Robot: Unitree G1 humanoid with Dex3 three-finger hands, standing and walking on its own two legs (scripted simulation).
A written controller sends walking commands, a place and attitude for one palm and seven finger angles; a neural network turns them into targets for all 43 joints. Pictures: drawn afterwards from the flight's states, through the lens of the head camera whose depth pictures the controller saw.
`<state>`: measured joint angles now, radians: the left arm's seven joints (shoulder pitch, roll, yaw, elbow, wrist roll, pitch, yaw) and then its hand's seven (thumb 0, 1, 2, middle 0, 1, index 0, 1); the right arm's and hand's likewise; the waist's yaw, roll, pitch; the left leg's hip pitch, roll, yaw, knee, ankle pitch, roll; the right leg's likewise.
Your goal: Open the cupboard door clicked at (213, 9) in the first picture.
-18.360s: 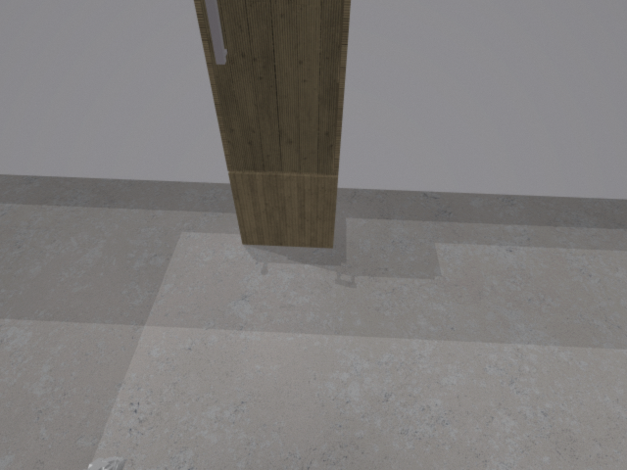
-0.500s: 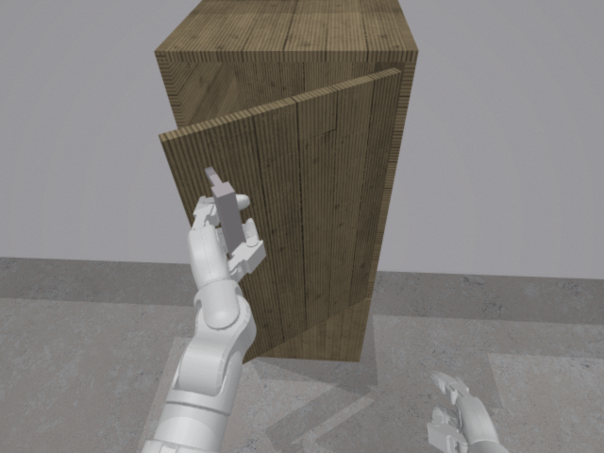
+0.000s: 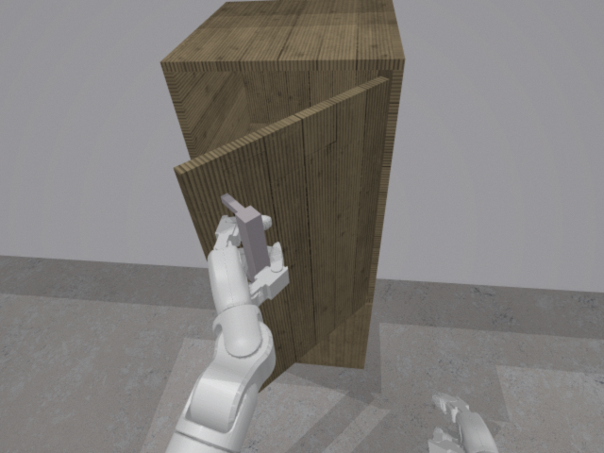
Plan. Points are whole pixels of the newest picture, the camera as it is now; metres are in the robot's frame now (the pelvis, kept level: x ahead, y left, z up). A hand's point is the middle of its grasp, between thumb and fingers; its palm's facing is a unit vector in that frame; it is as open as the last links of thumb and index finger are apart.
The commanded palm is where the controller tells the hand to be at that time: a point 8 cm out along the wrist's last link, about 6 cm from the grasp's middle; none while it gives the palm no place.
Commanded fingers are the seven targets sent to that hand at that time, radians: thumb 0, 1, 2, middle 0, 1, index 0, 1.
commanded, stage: open thumb and fingers to let go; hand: left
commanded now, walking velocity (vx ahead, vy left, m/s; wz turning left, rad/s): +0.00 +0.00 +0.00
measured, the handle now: (247, 248) +0.34 +0.10 +0.13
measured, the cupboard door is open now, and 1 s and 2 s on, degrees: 47 51 51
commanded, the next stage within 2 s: slide the hand sideways off the handle in 0.66 s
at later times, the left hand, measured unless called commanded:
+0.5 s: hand (269, 268) +0.31 +0.07 +0.13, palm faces +0.30 -0.95 -0.02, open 14.1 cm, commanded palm +0.26 +0.09 +0.12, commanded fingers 0.00 -0.50 0.30 -0.20 -0.60 -0.20 -0.60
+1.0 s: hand (278, 293) +0.27 +0.05 +0.12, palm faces -0.19 -0.98 -0.04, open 16.2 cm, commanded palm +0.25 +0.09 +0.12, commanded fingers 0.00 -0.50 0.30 -0.15 -0.30 -0.15 -0.30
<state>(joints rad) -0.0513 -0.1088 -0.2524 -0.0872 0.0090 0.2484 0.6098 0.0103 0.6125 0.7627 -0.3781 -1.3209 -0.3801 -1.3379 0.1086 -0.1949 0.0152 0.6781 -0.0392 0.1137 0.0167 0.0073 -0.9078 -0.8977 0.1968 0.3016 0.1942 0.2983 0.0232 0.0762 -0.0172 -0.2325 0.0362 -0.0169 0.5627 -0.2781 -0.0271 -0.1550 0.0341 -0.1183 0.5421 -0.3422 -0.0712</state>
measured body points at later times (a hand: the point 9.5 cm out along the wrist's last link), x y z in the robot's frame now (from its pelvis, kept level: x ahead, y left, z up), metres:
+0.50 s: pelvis -0.01 +0.02 +0.00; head -0.03 +0.00 +0.45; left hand +0.29 +0.12 +0.13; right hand +0.19 -0.18 -0.09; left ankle +0.02 +0.15 -0.73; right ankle -0.02 -0.06 -0.73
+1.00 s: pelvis -0.03 +0.04 +0.00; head -0.05 +0.02 +0.45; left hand +0.28 +0.11 +0.13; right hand +0.15 -0.16 -0.10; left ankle +0.02 +0.15 -0.73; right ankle -0.02 -0.06 -0.73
